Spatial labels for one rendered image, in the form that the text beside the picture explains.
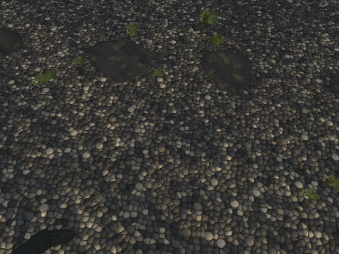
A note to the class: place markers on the robot left hand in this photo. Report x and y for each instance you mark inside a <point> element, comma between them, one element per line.
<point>43,240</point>

